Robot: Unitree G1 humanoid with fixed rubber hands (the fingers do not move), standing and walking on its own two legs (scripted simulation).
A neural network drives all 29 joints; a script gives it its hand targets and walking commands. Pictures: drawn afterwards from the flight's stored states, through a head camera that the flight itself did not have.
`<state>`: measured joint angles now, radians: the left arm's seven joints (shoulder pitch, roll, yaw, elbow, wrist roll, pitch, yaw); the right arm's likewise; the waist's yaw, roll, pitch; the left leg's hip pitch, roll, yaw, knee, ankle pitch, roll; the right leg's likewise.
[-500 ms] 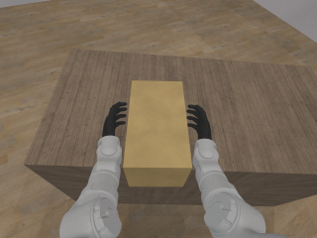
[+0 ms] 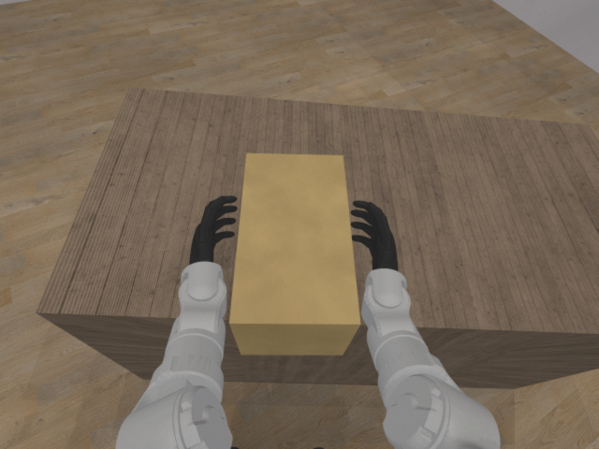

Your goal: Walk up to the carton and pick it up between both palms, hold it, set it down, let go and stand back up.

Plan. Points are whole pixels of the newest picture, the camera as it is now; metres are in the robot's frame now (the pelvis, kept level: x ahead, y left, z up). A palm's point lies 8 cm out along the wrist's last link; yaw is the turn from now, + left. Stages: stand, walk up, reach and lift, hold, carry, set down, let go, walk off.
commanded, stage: reach and lift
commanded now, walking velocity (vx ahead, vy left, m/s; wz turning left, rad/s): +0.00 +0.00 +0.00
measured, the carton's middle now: (293, 252) +0.40 +0.01 -0.06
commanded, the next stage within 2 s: none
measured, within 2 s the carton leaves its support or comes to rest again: leaves its support in 0.80 s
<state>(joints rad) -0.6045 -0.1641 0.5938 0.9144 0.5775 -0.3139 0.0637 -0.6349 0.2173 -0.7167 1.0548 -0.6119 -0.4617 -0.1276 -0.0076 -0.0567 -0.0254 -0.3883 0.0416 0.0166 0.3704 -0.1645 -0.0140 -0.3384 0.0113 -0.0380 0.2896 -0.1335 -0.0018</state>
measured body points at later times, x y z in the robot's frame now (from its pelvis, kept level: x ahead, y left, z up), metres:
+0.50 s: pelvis +0.00 +0.00 +0.00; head +0.08 +0.03 +0.44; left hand +0.38 +0.14 -0.01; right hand +0.37 -0.12 +0.00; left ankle +0.00 +0.12 -0.75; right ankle -0.01 -0.12 -0.75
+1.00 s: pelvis +0.00 +0.00 +0.00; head +0.07 +0.02 +0.44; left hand +0.39 +0.14 +0.00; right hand +0.37 -0.12 +0.01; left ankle +0.00 +0.12 -0.75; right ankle -0.01 -0.12 -0.75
